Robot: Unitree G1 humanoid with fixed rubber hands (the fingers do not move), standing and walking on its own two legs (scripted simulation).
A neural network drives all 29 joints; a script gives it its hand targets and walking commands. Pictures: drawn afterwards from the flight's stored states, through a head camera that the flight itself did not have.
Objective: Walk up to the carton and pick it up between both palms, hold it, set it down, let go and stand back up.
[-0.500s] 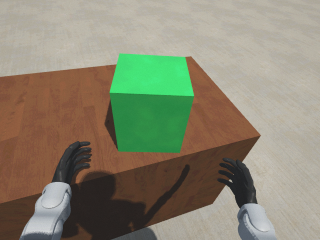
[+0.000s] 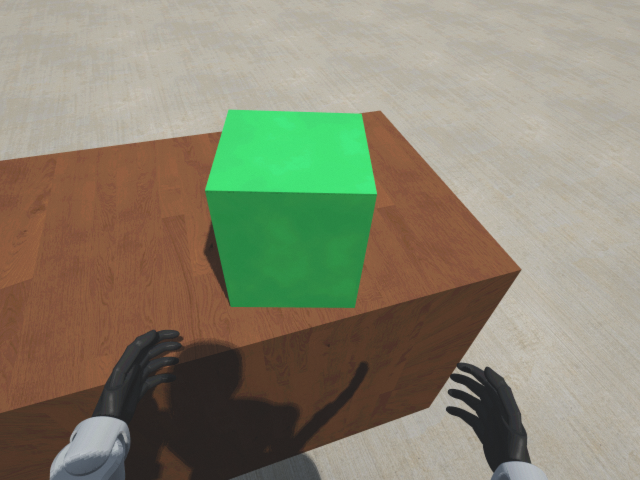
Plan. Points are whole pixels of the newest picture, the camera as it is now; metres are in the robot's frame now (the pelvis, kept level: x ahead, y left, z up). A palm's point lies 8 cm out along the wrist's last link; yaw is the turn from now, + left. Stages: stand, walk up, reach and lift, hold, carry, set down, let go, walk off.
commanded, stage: set down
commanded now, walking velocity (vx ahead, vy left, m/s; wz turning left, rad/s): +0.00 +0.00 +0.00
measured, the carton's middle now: (294, 212) +0.51 +0.12 +0.05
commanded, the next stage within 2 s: let go in 1.48 s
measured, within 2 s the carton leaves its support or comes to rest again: neither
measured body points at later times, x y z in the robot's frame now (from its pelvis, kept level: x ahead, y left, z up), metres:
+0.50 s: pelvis +0.02 -0.01 +0.00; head +0.04 +0.01 +0.45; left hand +0.20 +0.24 -0.01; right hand +0.22 -0.18 -0.03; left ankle +0.05 +0.12 -0.75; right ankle -0.02 -0.10 -0.75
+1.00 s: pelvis +0.03 -0.01 +0.00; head +0.04 +0.02 +0.45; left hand +0.18 +0.26 -0.06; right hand +0.21 -0.19 -0.06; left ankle +0.05 +0.12 -0.75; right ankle -0.02 -0.10 -0.75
